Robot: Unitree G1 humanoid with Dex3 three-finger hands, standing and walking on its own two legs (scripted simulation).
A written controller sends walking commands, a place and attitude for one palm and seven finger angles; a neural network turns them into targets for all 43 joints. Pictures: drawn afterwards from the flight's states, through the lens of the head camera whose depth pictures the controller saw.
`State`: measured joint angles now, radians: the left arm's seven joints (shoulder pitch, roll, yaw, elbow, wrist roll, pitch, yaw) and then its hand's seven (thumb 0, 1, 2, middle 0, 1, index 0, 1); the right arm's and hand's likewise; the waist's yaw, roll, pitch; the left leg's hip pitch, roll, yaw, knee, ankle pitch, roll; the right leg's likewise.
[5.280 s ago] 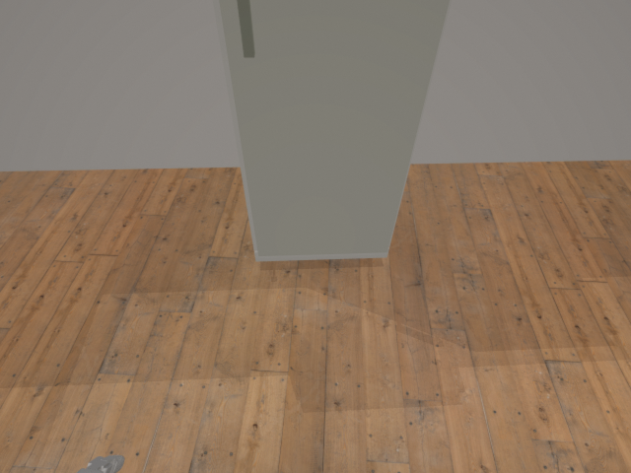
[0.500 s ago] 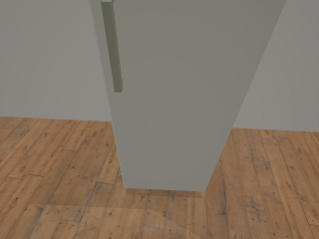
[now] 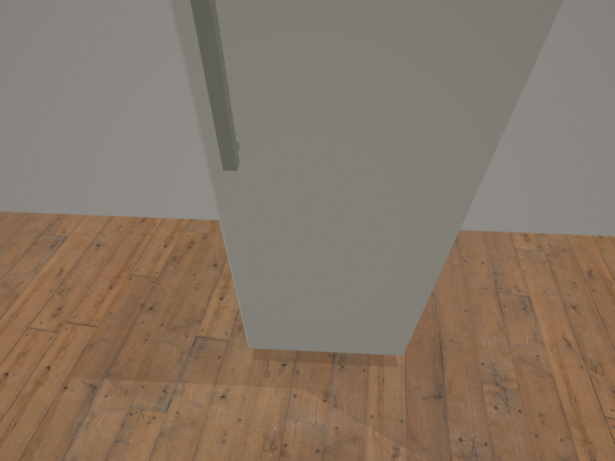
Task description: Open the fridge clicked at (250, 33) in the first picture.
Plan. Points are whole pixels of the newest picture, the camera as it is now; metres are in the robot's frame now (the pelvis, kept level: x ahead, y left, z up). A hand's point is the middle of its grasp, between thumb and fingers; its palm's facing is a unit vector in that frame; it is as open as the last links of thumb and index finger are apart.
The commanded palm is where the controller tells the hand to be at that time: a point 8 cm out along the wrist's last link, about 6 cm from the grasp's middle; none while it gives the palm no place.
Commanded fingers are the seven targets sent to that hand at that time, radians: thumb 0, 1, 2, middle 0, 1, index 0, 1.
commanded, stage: look again from close up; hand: left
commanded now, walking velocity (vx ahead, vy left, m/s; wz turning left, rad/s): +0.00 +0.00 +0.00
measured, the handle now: (221, 85) +0.55 +0.16 +0.23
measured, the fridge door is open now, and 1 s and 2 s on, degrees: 0 0 0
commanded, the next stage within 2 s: none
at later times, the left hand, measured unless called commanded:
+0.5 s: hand out of the picture +0.07 +0.23 -0.16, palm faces -0.01 -0.95 -0.32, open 7.4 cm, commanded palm none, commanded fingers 0.00 0.90 0.90 -0.20 -0.30 -0.20 -0.30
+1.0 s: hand out of the picture +0.07 +0.23 -0.16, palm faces -0.01 -0.95 -0.32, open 7.4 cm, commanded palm none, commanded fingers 0.00 0.90 0.90 -0.20 -0.30 -0.20 -0.30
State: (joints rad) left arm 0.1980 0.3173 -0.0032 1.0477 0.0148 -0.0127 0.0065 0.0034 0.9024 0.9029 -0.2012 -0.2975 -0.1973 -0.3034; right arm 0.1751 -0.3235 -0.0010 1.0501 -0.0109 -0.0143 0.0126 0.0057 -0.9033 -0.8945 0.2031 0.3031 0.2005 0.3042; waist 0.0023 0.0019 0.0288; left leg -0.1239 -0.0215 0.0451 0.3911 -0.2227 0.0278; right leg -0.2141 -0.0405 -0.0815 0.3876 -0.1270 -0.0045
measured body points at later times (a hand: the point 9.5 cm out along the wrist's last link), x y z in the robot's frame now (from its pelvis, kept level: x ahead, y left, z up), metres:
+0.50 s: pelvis +0.01 -0.01 +0.00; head +0.00 -0.01 +0.45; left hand +0.07 +0.28 -0.13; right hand +0.07 -0.29 -0.14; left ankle +0.00 +0.10 -0.74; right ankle +0.05 -0.12 -0.74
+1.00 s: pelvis +0.01 -0.01 +0.00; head +0.02 -0.01 +0.45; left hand +0.07 +0.28 -0.13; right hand +0.08 -0.30 -0.13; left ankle +0.00 +0.10 -0.74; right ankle +0.05 -0.12 -0.74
